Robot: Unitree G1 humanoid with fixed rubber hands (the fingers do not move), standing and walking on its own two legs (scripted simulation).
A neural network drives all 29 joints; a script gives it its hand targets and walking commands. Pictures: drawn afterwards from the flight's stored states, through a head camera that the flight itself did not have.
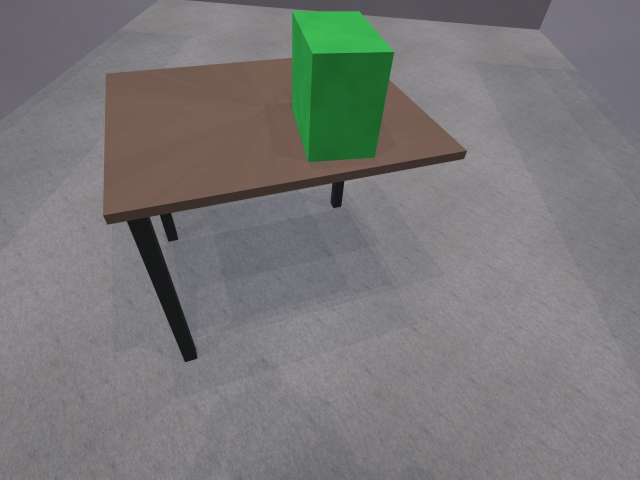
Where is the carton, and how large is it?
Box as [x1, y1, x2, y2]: [292, 11, 393, 161]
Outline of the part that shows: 292,11 292,110 308,161 374,157 393,51 359,11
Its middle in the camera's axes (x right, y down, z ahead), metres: +0.04 -0.38 +0.94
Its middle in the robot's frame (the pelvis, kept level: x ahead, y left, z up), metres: +0.95 +0.01 +0.07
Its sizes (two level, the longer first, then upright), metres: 0.261 0.166 0.248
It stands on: a table, 0.69 m high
